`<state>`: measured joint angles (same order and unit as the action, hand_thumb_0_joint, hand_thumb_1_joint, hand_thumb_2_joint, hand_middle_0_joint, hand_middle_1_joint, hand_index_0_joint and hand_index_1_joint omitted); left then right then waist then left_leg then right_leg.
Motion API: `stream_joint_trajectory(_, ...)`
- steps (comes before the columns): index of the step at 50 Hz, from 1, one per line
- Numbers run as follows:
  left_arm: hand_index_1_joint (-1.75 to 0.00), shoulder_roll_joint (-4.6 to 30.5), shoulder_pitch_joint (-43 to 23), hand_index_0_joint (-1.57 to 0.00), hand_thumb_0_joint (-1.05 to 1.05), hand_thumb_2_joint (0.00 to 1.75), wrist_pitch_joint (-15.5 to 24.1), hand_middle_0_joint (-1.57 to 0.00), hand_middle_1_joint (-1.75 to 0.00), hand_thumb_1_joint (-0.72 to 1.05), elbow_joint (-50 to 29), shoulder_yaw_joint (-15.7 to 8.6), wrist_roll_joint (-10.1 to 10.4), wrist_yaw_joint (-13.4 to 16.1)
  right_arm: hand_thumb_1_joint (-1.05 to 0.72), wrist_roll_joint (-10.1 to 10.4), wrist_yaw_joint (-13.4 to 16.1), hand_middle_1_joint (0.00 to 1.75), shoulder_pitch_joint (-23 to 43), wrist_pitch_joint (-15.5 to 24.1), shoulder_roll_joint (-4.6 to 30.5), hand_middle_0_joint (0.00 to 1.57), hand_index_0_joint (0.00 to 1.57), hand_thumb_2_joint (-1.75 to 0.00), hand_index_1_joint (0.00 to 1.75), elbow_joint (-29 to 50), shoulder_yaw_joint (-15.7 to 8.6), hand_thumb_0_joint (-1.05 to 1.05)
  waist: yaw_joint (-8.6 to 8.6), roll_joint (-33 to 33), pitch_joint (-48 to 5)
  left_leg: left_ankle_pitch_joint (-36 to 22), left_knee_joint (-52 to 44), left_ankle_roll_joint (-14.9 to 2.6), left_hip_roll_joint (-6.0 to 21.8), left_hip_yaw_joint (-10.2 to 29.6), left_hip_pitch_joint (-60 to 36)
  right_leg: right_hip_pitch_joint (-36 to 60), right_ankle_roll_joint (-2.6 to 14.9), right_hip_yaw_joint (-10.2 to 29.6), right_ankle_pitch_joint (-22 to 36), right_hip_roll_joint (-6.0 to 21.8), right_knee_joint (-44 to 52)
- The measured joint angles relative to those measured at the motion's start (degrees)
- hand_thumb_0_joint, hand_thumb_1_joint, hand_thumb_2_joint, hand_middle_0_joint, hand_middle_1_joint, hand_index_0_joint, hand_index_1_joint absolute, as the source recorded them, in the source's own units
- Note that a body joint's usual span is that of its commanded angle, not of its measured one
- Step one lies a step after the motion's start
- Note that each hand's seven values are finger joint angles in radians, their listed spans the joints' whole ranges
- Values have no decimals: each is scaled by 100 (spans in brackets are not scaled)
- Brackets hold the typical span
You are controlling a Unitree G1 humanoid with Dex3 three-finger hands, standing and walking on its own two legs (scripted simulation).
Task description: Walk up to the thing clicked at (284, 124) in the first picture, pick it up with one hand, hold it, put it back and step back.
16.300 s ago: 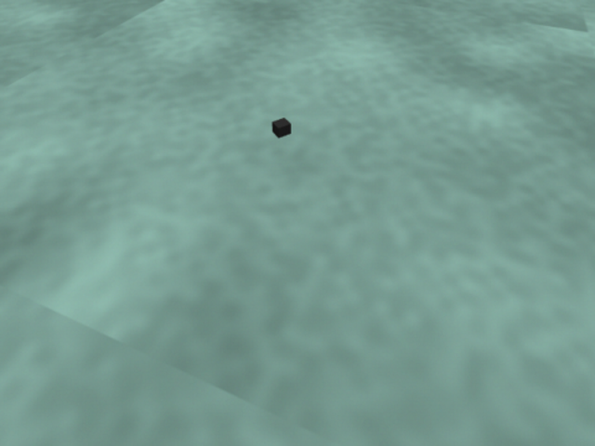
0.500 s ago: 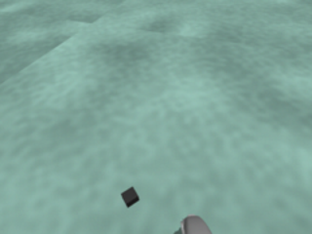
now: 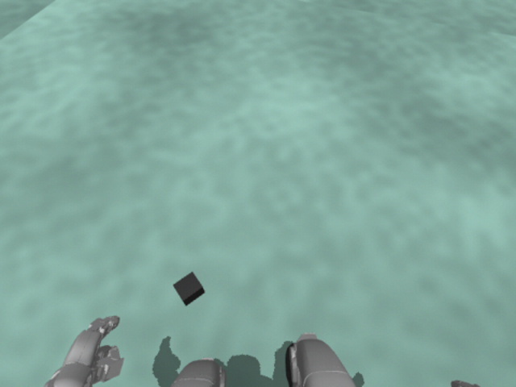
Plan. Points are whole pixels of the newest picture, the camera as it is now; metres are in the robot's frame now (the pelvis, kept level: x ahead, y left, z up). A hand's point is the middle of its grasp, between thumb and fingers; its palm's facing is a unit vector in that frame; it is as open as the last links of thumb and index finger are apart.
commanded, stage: walk up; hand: left
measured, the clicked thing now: (189, 288) +0.46 +0.25 -0.69
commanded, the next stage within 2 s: none
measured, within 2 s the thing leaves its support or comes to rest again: neither
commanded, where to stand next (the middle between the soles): +0.07 +0.00 m, yaw +0 degrees
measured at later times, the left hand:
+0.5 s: hand out of the picture +0.09 +0.27 -0.08, palm faces -0.09 -0.88 -0.46, open 7.4 cm
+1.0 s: hand out of the picture +0.12 +0.28 -0.14, palm faces -0.04 -0.92 -0.39, open 7.3 cm
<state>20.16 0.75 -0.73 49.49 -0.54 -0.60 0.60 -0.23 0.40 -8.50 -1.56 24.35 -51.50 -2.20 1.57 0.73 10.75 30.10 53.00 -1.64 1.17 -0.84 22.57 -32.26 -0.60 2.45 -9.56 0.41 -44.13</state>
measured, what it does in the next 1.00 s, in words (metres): steps on the spot: right foot, then left foot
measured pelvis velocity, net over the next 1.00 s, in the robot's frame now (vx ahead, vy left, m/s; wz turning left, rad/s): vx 0.01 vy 0.01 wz -0.04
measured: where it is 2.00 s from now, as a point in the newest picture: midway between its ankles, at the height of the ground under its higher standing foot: outside the picture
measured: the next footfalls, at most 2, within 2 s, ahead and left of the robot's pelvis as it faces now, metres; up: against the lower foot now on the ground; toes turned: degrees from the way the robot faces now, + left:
right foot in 0.40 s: +0.04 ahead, -0.13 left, +0.00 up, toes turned -7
left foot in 0.80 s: +0.21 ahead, +0.12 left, +0.00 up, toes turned -2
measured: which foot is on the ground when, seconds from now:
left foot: down 0.00-0.42, up 0.44-0.78, down 0.80-1.00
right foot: down 0.00-0.06, up 0.08-0.38, down 0.40-0.82, up 0.84-1.00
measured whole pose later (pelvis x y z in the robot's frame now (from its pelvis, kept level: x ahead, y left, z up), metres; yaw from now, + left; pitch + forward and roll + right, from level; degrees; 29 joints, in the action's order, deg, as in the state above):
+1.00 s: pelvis +0.01 +0.01 +0.01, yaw -2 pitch -3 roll +0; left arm 23.2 7.3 -2.3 49.4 -1.9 1.8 1.7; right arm -0.8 -0.3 -1.6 -2.7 20.3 -44.9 -1.6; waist -0.7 1.1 13.5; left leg 5.2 37.0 -1.5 0.1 -0.7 28.6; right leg -24.1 1.1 3.5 -31.2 -1.0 -64.7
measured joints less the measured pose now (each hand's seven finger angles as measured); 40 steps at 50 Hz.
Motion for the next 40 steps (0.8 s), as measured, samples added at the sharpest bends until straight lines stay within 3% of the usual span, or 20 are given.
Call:
stream_joint_trajectory(2, -31, 143, -74, -21, 0, 90, 0, -21, -30, 90, 41, -47, 37, 79, -91, -94, -78, 30, 9, -48, -106, 20, 20, -90, 30, -55, -29, 0, -9, 166, 30, -417, -236, 50, -156, -132, -69, -61, -90, 151, 40, 128, -56)
stream_joint_trajectory(3, -31, 191, -66, -21, 0, 90, -13, -21, -30, 90, 98, -82, 60, 128, -91, -136, -128, 30, -21, -79, -142, 20, 20, -90, 30, -59, -30, 0, -17, 205, 14, -479, -293, 43, -194, -203, -80, -102, -45, 251, -243, 126, -124)
stream_joint_trajectory(5, -30, 234, 26, -21, 0, 90, -37, -21, -30, 90, 262, -147, 84, 215, -90, -196, -225, 30, -69, -162, -142, 20, 20, -90, 30, -63, -45, 0, 52, 0, -26, -542, -374, -14, -80, -187, -78, -217, 99, 293, -1279, -128, -714)
stream_joint_trajectory(8, -30, 413, 233, -20, 0, 90, -32, -20, -30, 91, 455, -274, 124, 257, -90, -232, -207, 30, -115, -156, -245, 20, 20, -90, 30, -77, -48, 0, 106, -108, -26, -789, -748, -33, -5, -222, -170, -195, 227, 252, -1717, -366, -1703)
stream_joint_trajectory(14, -30, 627, 1046, -20, 0, 90, 3, -20, -30, 91, 624, -434, -115, -131, -90, -210, -286, 30, -713, 169, -235, 20, 21, -90, 30, -56, -97, 0, -9, -232, -425, -868, -1323, -254, 110, -381, -507, 1037, 172, -317, -2383, -235, -864)
stream_joint_trajectory(18, -30, 666, 1346, -20, 1, 90, 45, -20, -30, 91, 681, -451, -135, -229, -90, -145, -283, 30, -1035, 290, -70, 21, 21, -90, 30, -26, -140, 0, 43, -242, -555, -1015, -1679, -109, 197, -436, -793, 1521, 244, -347, -2218, -53, -4)
stream_joint_trajectory(19, -30, 651, 1384, -20, 1, 90, 110, -20, -30, 91, 668, -439, -125, -236, -90, -130, -295, 30, -1085, 275, -10, 21, 21, -90, 30, -27, -154, 0, 62, -267, -554, -1026, -1714, -51, 237, -422, -846, 1665, 257, -369, -1970, -15, 431)
stream_joint_trajectory(21, -30, 591, 1433, -20, 1, 90, 292, -20, -30, 91, 600, -415, -113, -218, -90, -102, -313, 30, -1174, 197, 111, 21, 21, -90, 30, -47, -178, 0, 103, -402, -527, -933, -1533, 2, 380, -264, -861, 1959, 206, -540, -887, -91, 1046)
stream_joint_trajectory(22, -30, 560, 1485, -20, 1, 90, 388, -20, -30, 91, 529, -406, -116, -198, -90, -94, -311, 30, -1203, 129, 135, 20, 20, -90, 30, -79, -185, 0, 91, -423, -558, -682, -1190, -7, 339, -79, -749, 2005, 202, -594, -809, -125, 1055)
stream_joint_trajectory(24, -30, 491, 1604, -20, 0, 90, 500, -20, -30, 91, 396, -351, -83, -163, -90, -92, -300, 30, -1172, 15, 146, 20, 20, -90, 30, -142, -177, 0, -22, -334, -634, -344, -311, -5, 7, 326, -396, 2079, 233, -553, -912, -82, 1066)
stream_joint_trajectory(26, -30, 369, 1677, -20, 0, 90, 543, -20, -30, 91, 330, -273, -28, -128, -90, -53, -320, 30, -1119, 21, 204, 20, 20, -90, 30, -109, -184, 1, -85, -352, -621, -505, 217, 11, -193, 619, -52, 2292, 228, -558, -883, -53, 1296)
stream_joint_trajectory(31, -30, 186, 1819, -20, 0, 90, 599, -20, -30, 90, 254, -151, -12, -65, -91, -56, -413, 30, -966, 65, 282, 20, 20, -90, 30, 107, -251, 1, -152, -469, -552, -1291, 308, 156, -143, 816, 616, 2741, 191, -666, -806, -21, 1748)
stream_joint_trajectory(36, -30, 166, 1623, -21, 0, 90, 402, -20, -30, 90, 206, -114, 30, 46, -91, 24, -283, 30, -558, 23, 113, 20, 20, -90, 30, 104, -162, 0, -280, -378, -283, -1815, -806, 185, -9, 524, 527, 2751, 104, -691, -1072, 119, 1425)
stream_joint_trajectory(40, -30, 202, 1314, -20, 0, 90, 148, -20, -30, 90, 138, -41, 166, 129, -91, -8, -211, 30, -203, 19, -19, 20, 20, -90, 30, 165, -57, 0, -279, -264, -108, -2520, -1867, 53, -78, 149, 26, 2279, -6, -700, -1625, 269, 394)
